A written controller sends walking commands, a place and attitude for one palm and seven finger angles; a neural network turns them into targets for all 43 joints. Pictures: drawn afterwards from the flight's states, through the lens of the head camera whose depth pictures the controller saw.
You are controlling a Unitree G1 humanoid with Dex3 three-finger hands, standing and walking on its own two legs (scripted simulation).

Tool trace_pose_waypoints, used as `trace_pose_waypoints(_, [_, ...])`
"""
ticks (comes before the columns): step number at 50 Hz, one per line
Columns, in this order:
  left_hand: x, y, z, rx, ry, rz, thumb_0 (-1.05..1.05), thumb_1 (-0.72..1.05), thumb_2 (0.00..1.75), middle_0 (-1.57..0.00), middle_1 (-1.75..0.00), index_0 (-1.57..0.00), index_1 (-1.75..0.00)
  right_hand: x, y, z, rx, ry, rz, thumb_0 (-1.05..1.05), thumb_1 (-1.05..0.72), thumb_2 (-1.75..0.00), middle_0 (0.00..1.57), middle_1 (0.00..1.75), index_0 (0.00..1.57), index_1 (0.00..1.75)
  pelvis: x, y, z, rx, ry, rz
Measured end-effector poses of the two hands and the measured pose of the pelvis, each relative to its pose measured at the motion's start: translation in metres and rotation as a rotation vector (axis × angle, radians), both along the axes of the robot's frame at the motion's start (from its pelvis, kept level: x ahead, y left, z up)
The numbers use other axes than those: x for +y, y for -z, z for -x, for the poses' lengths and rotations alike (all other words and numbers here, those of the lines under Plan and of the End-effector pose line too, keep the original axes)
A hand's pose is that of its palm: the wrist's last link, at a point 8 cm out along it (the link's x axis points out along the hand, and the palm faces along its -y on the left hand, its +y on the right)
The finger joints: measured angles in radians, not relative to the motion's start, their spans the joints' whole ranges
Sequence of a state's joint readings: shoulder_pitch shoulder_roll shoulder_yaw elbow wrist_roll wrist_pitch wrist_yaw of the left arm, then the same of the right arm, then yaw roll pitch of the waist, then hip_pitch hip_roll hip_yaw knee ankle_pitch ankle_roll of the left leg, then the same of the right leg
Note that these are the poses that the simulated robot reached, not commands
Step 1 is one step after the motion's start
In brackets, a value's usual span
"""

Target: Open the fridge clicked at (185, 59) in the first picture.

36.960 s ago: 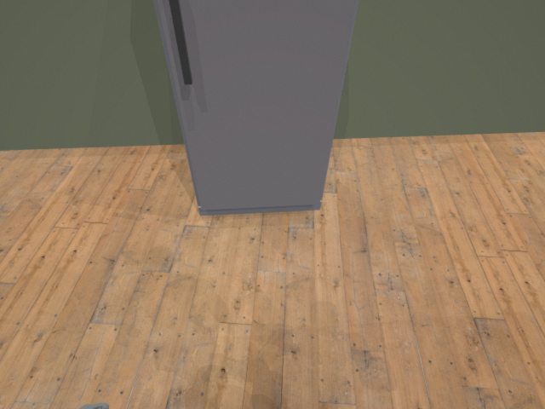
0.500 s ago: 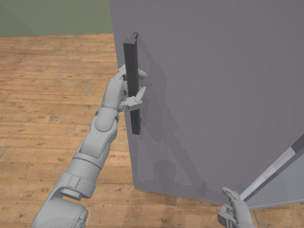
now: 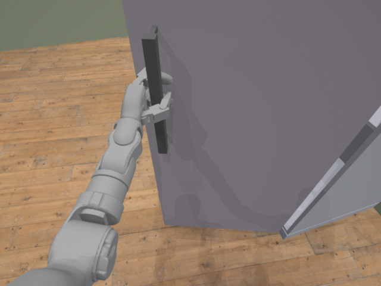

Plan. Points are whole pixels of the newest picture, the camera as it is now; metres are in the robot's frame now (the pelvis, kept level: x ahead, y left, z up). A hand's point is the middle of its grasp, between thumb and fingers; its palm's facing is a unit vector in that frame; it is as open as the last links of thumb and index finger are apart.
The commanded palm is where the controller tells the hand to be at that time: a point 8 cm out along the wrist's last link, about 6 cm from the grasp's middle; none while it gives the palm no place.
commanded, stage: stop walking and hold the door back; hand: left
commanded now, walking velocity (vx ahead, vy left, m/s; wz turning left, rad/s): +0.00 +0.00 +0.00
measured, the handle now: (159, 100) +0.48 +0.07 +0.14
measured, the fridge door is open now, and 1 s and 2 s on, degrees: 69 69 68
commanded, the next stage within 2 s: loosen the grip on the handle in 0.70 s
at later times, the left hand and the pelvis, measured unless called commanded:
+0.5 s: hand (163, 119) +0.39 +0.05 +0.16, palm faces -0.14 -0.99 -0.10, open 6.0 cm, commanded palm +0.39 +0.12 +0.15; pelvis +0.04 +0.00 +0.01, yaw -1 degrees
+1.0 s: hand (161, 109) +0.42 +0.06 +0.17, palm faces -0.12 -0.99 -0.09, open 7.9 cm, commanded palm +0.39 +0.10 +0.16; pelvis +0.01 -0.02 +0.01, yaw -2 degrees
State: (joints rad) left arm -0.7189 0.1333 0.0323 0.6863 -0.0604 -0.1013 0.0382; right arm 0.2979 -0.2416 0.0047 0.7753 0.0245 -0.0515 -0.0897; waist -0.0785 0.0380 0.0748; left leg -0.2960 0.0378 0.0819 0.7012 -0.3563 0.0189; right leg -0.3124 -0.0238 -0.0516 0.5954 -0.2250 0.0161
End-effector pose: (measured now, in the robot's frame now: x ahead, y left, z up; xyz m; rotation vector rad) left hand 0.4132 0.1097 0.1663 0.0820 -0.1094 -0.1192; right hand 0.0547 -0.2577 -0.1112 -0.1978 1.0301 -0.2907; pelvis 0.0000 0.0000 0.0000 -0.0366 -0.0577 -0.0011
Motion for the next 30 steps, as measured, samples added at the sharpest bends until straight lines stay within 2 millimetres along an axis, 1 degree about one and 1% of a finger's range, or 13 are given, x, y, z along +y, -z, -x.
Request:
trace_pose_waypoints(2, [0.0, 0.001, -0.001, -0.009, 0.018, 0.018, -0.01, 0.66, 0.81, -0.45, -1.4, -0.37, -1.4, 0.004, -0.006, -0.01, -0.033, 0.002, 0.014, 0.01, -0.91, -0.9, 0.21, 0.29, 0.2, 0.3, 0.005, 0.0, -0.004, -0.002, 0.014, -0.017])
trace_pose_waypoints(5, [0.001, 0.002, 0.0, -0.023, 0.035, 0.025, -0.01, 0.67, 0.8, -0.45, -1.4, -0.36, -1.4, 0.012, -0.014, -0.029, -0.084, -0.004, 0.008, 0.01, -0.91, -0.9, 0.21, 0.29, 0.2, 0.3, 0.01, -0.005, -0.012, 0.006, 0.042, -0.022])
trace_pose_waypoints(11, [0.001, 0.003, 0.006, -0.053, 0.04, 0.011, -0.03, 0.66, 0.78, -0.45, -1.4, -0.34, -1.4, 0.03, -0.026, -0.08, -0.168, -0.077, -0.044, 0.01, -0.91, -0.9, 0.21, 0.29, 0.2, 0.3, 0.007, -0.01, -0.026, 0.02, 0.038, -0.012])
trace_pose_waypoints(15, [0.001, 0.004, 0.016, -0.067, 0.044, 0.012, -0.03, 0.66, 0.77, -0.45, -1.4, -0.33, -1.4, 0.034, -0.035, -0.114, -0.226, -0.107, -0.053, 0.01, -0.9, -0.9, 0.21, 0.3, 0.2, 0.3, 0.005, -0.012, -0.032, 0.036, 0.036, -0.017])
trace_pose_waypoints(19, [0.001, 0.004, 0.025, -0.079, 0.046, 0.01, -0.03, 0.65, 0.76, -0.45, -1.4, -0.34, -1.4, 0.033, -0.043, -0.14, -0.256, -0.14, -0.043, 0.01, -0.9, -0.9, 0.21, 0.3, 0.2, 0.3, 0.002, -0.013, -0.036, 0.045, 0.032, -0.021])
trace_pose_waypoints(22, [0.001, 0.004, 0.03, -0.081, 0.043, 0.006, -0.04, 0.65, 0.76, -0.45, -1.4, -0.35, -1.4, 0.031, -0.047, -0.152, -0.262, -0.159, -0.033, 0.01, -0.9, -0.9, 0.21, 0.3, 0.2, 0.3, -0.001, -0.014, -0.037, 0.048, 0.027, -0.022])
trace_pose_waypoints(24, [0.001, 0.004, 0.031, -0.08, 0.038, 0.004, -0.04, 0.64, 0.76, -0.46, -1.4, -0.35, -1.4, 0.029, -0.048, -0.157, -0.261, -0.166, -0.027, 0.01, -0.9, -0.9, 0.21, 0.3, 0.2, 0.3, -0.002, -0.014, -0.037, 0.049, 0.024, -0.023])
trace_pose_waypoints(27, [0.001, 0.003, 0.031, -0.075, 0.03, -0.006, -0.04, 0.64, 0.77, -0.46, -1.4, -0.36, -1.4, 0.026, -0.048, -0.159, -0.251, -0.17, -0.02, 0.01, -0.9, -0.9, 0.21, 0.29, 0.2, 0.3, -0.004, -0.015, -0.036, 0.05, 0.019, -0.023])
trace_pose_waypoints(30, [0.002, 0.003, 0.03, -0.068, 0.025, -0.023, -0.05, 0.63, 0.77, -0.46, -1.4, -0.36, -1.4, 0.023, -0.047, -0.154, -0.235, -0.16, -0.018, 0.01, -0.91, -0.9, 0.21, 0.29, 0.2, 0.3, -0.006, -0.016, -0.034, 0.051, 0.016, -0.023])
